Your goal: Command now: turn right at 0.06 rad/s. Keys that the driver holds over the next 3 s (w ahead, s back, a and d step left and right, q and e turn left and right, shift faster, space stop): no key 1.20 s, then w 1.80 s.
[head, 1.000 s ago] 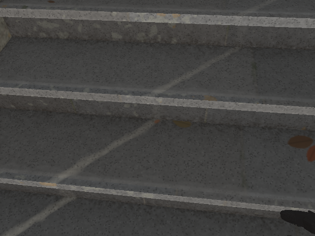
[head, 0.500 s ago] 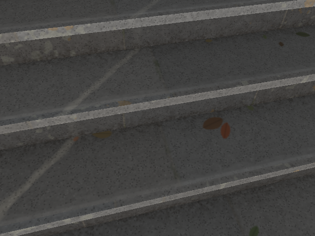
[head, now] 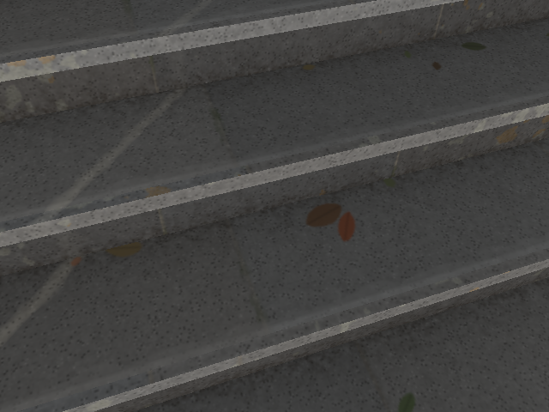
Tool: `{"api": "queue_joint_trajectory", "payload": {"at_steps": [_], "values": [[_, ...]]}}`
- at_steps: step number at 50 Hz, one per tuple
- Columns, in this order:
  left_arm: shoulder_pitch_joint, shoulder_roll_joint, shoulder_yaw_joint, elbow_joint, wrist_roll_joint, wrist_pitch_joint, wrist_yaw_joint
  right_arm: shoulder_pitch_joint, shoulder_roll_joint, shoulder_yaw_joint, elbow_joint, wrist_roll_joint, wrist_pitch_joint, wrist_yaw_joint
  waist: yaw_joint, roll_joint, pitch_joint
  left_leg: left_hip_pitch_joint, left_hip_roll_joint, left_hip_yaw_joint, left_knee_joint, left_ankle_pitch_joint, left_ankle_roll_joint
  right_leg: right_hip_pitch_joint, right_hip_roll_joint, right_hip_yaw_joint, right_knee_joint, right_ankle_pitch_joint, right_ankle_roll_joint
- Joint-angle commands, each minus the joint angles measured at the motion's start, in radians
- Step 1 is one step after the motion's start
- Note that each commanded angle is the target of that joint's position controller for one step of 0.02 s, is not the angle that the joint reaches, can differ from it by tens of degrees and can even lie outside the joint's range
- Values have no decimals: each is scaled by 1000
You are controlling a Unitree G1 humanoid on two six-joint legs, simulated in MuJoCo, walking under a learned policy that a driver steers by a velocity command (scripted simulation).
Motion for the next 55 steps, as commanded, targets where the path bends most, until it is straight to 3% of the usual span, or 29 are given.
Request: {"api": "queue_joint_trajectory", "payload": {"at_steps": [1,5,12,15,32,55], "values": [[-25,109,32,-56,-1,-11,10,-15,-85,-26,-59,1,-20,-6,13,-13,-106,-52,-21,12,-46,214,36,166,-86,94,-67,516,-50],[-30,104,33,-34,-11,-6,13,-7,-71,-29,-46,-6,-12,-1,6,-4,-84,-47,-22,19,-50,169,28,137,-78,92,-80,434,-46],[-30,107,33,1,-9,-5,12,-6,-74,-31,-22,-10,-4,4,11,15,-55,-33,-18,19,-75,164,30,119,-63,80,-100,356,-41],[-27,107,32,14,-10,-2,10,2,-70,-26,-10,-2,-12,3,14,25,-45,-18,-14,15,-86,194,36,107,-59,75,-111,330,-43],[27,109,30,101,-8,-5,10,59,-57,-19,52,-6,5,-2,37,17,-31,-14,-25,11,-120,198,54,123,-58,51,-138,300,-39],[85,78,20,194,-5,4,-4,158,-47,-1,167,-7,36,-1,44,19,21,-14,-37,14,-175,196,63,154,-59,43,-176,298,-34]]}}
